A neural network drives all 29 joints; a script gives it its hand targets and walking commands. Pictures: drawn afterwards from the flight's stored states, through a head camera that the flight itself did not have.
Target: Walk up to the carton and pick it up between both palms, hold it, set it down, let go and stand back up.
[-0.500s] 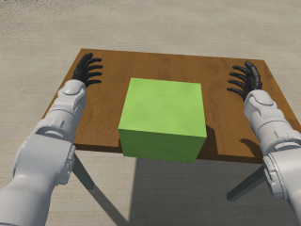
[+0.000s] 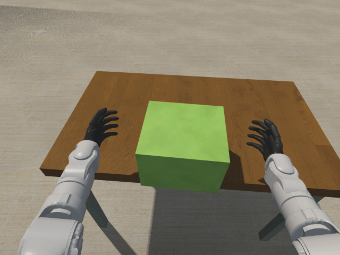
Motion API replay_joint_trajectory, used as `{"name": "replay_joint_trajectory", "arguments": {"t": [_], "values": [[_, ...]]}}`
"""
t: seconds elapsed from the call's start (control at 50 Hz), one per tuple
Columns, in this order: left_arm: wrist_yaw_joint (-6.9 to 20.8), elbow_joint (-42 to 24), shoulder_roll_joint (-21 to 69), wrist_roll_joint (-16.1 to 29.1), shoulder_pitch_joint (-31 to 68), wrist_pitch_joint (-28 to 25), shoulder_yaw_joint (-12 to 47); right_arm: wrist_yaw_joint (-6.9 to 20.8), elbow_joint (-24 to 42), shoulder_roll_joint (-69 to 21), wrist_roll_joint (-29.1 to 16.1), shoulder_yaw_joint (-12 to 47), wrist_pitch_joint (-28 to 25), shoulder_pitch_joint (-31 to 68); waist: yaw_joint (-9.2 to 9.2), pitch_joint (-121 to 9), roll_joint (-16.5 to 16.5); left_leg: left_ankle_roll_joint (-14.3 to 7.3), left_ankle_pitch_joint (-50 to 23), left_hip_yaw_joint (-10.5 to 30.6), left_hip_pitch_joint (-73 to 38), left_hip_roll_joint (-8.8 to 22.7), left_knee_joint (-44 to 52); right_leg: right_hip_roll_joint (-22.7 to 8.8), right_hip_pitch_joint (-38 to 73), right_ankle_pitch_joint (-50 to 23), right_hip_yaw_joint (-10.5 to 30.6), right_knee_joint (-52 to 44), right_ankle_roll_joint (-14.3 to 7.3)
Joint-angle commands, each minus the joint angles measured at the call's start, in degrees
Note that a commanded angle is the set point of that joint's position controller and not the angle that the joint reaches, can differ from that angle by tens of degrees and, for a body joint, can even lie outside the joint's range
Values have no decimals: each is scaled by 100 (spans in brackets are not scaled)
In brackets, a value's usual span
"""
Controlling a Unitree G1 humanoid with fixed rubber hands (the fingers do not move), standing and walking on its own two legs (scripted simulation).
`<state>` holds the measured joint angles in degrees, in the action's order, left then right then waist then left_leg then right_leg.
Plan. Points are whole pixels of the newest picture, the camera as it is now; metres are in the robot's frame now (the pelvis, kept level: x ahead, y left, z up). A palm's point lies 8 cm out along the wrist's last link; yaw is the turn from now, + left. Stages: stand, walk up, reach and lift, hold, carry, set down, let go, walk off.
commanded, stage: set down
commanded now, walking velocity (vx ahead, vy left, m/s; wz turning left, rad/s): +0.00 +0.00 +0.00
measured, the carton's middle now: (182, 145) +0.45 -0.02 -0.03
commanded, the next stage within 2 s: let go in 1.90 s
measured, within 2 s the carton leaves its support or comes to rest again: neither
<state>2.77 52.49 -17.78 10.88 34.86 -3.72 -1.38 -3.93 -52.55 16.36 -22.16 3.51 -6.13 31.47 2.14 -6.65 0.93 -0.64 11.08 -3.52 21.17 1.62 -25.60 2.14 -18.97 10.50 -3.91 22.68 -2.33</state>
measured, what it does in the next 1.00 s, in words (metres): stands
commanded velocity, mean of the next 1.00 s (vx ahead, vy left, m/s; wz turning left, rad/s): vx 0.00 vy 0.00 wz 0.00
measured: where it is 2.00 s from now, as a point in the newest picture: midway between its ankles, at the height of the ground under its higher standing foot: outside the picture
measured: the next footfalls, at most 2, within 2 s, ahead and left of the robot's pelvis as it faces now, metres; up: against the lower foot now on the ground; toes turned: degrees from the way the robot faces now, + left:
none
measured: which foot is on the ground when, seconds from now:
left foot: down 0.00-1.00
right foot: down 0.00-1.00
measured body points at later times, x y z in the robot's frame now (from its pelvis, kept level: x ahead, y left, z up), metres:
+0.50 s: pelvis +0.01 +0.00 +0.00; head +0.01 +0.01 +0.45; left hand +0.31 +0.23 +0.01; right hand +0.30 -0.22 +0.01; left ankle +0.02 +0.11 -0.74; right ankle +0.01 -0.09 -0.74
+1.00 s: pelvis +0.01 +0.00 +0.00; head +0.01 +0.01 +0.45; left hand +0.25 +0.23 -0.03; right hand +0.24 -0.22 -0.03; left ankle +0.01 +0.11 -0.74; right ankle +0.01 -0.09 -0.74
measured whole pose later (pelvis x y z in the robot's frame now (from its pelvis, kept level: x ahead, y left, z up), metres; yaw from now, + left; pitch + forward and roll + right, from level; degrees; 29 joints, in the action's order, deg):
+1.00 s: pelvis +0.01 +0.00 +0.00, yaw +0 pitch -2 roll +0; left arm 0.9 35.1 -17.1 12.9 -3.7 -16.3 4.6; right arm -1.7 -36.5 8.9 -10.8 -1.0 -16.4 -3.8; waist -0.2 0.7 1.2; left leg -0.5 13.3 -3.6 10.0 0.8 -24.8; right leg 1.4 -8.8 14.0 -3.6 24.2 -2.5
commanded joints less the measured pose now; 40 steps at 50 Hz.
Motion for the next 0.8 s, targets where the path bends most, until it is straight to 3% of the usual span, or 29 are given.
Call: {"name": "replay_joint_trajectory", "arguments": {"t": [0.0,0.1,0.24,0.54,0.7,0.78], "values": [[35,-750,-568,-190,1154,-285,-228,-3,844,536,27,-136,-389,1126,-161,-1434,-133,97,-1555,368,-1775,-164,136,-94,603,-1106,340,-362,260],[-65,-1349,-516,-63,824,-562,-58,64,1475,464,219,-370,-542,664,-122,-1187,-241,147,-1379,352,-1957,-137,180,-101,406,-759,324,-467,191],[-119,-2188,-686,185,-52,-910,34,46,2264,386,479,-622,-684,-142,-2,-1578,-226,167,-1465,354,-1921,-146,118,-125,787,-1169,419,-318,187],[-1,-2344,-500,144,-2122,-1496,152,45,2570,-35,737,-552,-1176,-1980,-181,-467,-201,204,-1522,480,-1733,-130,184,-183,886,-934,543,-403,55],[-91,-2576,-562,205,-2766,-1891,266,151,2609,-130,872,-628,-1510,-2571,-177,-259,-225,208,-1194,494,-1575,-88,171,-211,908,-650,572,-274,23],[-131,-2430,-557,210,-2734,-1805,326,202,2382,-151,1007,-630,-1447,-2599,-156,-50,-280,171,-739,470,-1515,-32,284,-263,779,-213,580,-299,-21]]}}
